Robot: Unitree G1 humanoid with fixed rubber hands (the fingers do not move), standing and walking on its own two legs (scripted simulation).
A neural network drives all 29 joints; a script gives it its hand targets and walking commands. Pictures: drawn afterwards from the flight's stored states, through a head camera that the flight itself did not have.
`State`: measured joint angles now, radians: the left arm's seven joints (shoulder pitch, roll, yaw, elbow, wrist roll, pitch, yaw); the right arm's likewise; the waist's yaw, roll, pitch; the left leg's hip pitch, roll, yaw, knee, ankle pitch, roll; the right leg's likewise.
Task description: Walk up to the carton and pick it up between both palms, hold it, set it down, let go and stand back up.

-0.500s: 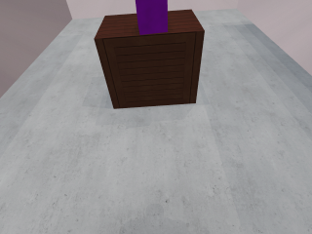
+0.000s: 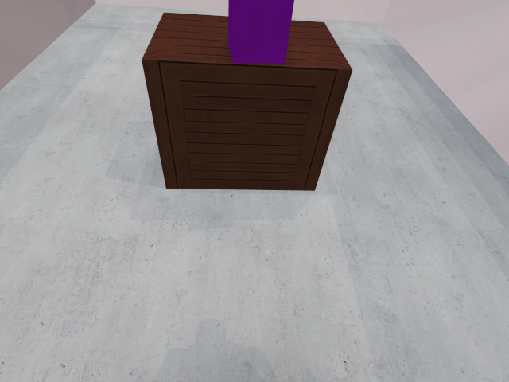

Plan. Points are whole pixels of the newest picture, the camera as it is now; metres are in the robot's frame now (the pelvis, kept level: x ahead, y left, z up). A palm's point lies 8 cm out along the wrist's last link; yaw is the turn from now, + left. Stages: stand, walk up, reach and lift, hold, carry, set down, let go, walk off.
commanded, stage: walk up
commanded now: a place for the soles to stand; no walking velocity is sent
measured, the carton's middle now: (257, 20) +1.35 -0.03 +0.07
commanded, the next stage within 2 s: none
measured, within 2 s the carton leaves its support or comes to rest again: neither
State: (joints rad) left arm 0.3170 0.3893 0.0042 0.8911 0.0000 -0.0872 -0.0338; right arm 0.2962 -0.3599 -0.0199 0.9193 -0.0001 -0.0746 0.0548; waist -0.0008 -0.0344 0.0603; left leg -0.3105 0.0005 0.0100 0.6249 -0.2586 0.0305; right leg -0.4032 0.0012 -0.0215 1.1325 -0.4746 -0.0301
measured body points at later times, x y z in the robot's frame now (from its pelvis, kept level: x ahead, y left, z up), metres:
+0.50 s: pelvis +0.18 -0.08 +0.01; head +0.17 -0.13 +0.46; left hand +0.24 +0.23 -0.07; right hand +0.25 -0.37 -0.14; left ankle +0.18 +0.08 -0.65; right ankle +0.24 -0.15 -0.73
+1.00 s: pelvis +0.36 -0.01 -0.01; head +0.36 +0.00 +0.44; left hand +0.42 +0.28 -0.13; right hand +0.40 -0.32 -0.12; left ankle +0.43 +0.10 -0.73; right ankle +0.27 -0.13 -0.68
